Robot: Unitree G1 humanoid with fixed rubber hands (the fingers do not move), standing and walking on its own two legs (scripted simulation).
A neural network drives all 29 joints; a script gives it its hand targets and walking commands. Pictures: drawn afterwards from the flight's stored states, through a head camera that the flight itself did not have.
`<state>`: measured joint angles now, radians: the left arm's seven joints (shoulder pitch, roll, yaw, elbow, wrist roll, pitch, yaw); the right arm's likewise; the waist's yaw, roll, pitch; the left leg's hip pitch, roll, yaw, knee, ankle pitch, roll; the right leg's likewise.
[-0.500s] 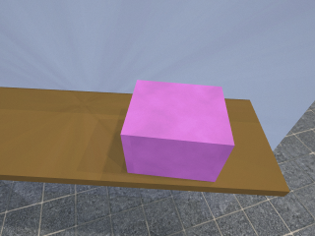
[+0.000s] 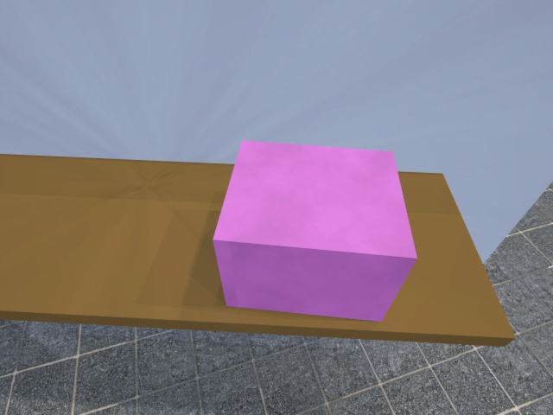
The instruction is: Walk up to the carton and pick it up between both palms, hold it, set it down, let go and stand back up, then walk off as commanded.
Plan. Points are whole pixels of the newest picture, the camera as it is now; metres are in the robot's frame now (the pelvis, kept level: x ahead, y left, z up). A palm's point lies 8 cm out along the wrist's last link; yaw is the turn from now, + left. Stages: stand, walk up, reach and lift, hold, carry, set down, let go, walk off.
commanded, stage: stand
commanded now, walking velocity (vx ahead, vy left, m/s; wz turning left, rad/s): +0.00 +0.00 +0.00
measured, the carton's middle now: (309, 228) +0.45 -0.05 -0.01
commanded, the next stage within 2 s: walk off in 0.02 s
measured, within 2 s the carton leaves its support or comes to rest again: neither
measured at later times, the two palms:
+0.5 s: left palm out of the picture +0.03 +0.29 -0.12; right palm out of the picture +0.05 -0.35 -0.13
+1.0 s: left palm out of the picture -0.03 +0.30 -0.11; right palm out of the picture -0.09 -0.35 -0.14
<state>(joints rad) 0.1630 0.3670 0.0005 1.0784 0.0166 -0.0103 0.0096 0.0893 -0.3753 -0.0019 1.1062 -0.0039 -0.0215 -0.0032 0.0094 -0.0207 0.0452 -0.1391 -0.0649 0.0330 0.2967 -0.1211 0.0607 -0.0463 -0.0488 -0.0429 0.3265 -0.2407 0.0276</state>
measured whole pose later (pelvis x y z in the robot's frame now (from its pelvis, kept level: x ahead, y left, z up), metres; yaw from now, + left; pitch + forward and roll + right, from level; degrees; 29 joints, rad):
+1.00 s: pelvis -0.18 -0.02 -0.04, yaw +2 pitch -3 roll +2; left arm 0.09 0.43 0.07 0.68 0.00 0.04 0.02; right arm 0.19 -0.43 -0.06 0.79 0.00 0.05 0.00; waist -0.01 -0.04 0.22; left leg -0.21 -0.08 -0.06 0.70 -0.46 0.03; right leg -0.48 -0.04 0.06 0.74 -0.20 0.01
